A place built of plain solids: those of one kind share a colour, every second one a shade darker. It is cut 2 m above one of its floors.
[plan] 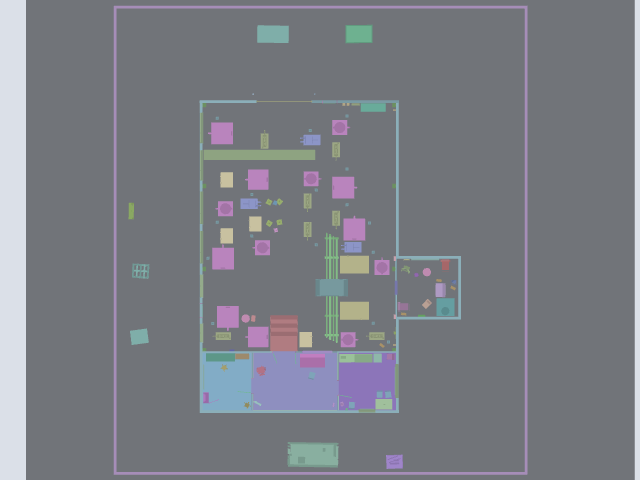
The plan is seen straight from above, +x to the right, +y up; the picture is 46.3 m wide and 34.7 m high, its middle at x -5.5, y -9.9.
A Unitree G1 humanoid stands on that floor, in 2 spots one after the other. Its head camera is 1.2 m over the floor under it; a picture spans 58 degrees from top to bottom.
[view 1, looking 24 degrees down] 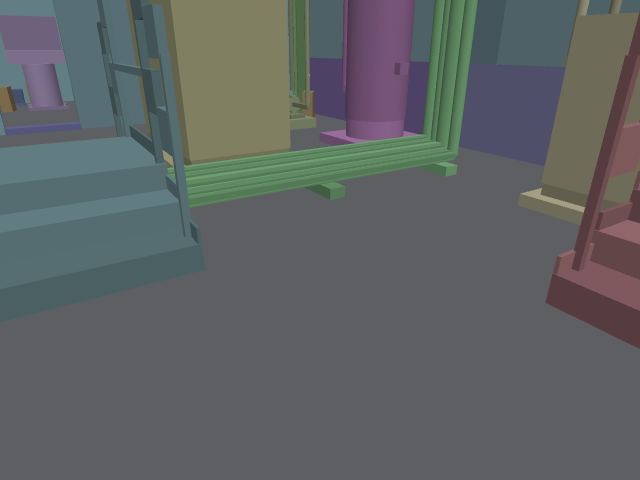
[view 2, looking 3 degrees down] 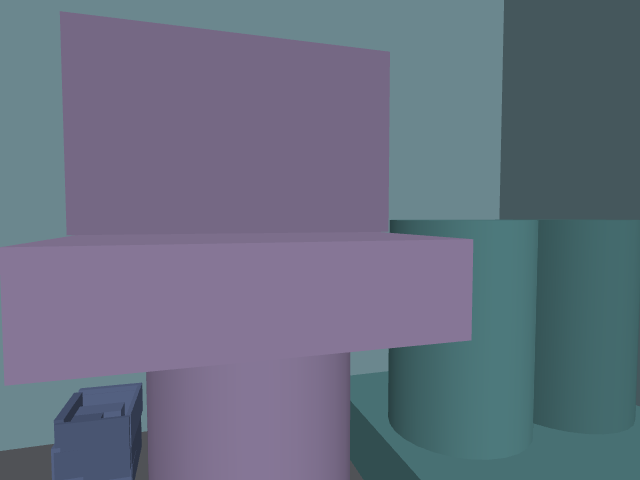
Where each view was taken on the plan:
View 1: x -8.10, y -13.35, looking -32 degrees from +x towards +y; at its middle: ground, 2.95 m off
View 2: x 1.95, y -13.35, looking -17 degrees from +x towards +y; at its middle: parts_washer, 1.03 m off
